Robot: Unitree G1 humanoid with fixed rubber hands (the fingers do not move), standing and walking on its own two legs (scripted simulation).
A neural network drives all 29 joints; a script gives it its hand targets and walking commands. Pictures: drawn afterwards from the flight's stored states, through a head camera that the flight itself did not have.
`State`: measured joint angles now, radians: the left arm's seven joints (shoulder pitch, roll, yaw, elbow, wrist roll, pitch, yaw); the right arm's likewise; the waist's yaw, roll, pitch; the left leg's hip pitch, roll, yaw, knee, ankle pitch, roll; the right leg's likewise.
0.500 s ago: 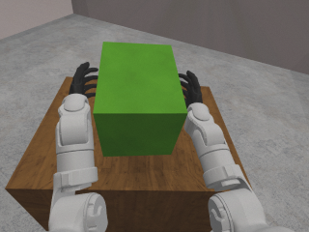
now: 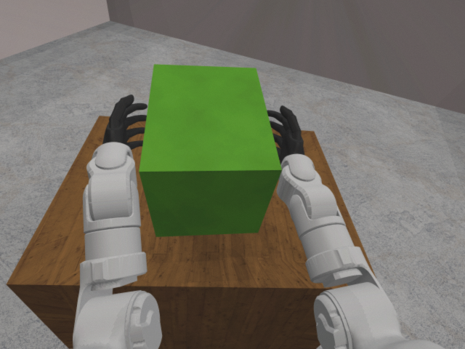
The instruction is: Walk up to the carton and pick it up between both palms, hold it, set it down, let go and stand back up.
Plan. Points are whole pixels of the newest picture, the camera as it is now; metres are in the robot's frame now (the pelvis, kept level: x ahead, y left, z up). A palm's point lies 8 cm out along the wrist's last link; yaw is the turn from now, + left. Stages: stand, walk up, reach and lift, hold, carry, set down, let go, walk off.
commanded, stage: hold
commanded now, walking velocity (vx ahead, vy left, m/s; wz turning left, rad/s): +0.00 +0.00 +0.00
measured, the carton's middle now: (207, 150) +0.41 +0.02 +0.15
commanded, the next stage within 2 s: none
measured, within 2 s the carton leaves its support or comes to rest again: neither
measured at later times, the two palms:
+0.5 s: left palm (128, 146) +0.36 +0.14 +0.19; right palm (298, 162) +0.35 -0.14 +0.17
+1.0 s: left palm (123, 146) +0.36 +0.15 +0.19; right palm (293, 160) +0.35 -0.13 +0.17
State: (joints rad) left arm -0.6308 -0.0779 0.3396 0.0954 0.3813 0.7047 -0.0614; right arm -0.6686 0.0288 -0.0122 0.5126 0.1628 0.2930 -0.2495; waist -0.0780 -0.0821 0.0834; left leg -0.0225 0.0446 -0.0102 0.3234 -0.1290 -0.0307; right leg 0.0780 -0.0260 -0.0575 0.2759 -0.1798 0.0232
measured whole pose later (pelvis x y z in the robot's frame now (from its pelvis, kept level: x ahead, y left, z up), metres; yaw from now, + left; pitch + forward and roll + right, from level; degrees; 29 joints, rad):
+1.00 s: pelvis +0.00 +0.00 +0.00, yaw +0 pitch -11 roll -1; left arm -0.60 -0.09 0.31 0.04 0.40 0.71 -0.06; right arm -0.61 0.03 0.00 0.49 0.17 0.25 -0.25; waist -0.08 -0.08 0.10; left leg 0.00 0.05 -0.01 0.32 -0.13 -0.03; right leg 0.10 -0.02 -0.06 0.26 -0.18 0.02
